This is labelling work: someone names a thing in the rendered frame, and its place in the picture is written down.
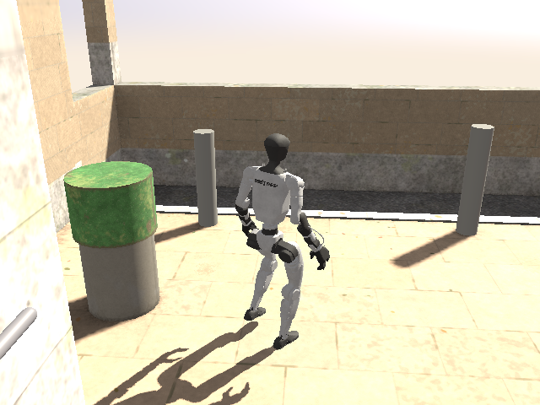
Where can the robot right forearm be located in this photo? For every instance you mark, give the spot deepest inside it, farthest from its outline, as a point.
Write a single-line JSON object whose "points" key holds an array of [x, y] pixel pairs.
{"points": [[307, 233]]}

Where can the robot right hand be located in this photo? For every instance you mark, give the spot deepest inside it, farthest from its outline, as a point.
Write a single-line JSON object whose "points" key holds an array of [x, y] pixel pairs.
{"points": [[322, 256]]}

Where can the left robot upper arm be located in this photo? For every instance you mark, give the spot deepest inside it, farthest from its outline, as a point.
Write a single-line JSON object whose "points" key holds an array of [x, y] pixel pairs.
{"points": [[245, 187]]}

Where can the robot left forearm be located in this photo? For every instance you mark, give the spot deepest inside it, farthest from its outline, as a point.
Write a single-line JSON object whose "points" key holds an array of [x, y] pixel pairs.
{"points": [[244, 215]]}

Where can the right robot upper arm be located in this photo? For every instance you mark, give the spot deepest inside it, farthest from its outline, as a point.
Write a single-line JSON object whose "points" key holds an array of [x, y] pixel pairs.
{"points": [[296, 186]]}

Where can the right robot foot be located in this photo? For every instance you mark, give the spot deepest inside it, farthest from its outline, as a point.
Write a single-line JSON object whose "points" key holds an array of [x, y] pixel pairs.
{"points": [[280, 343]]}

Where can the robot left shin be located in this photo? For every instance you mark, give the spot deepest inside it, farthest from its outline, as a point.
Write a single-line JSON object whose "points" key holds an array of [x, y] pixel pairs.
{"points": [[263, 280]]}

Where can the robot left hand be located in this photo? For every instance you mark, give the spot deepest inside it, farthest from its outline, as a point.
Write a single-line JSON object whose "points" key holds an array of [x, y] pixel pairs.
{"points": [[246, 229]]}

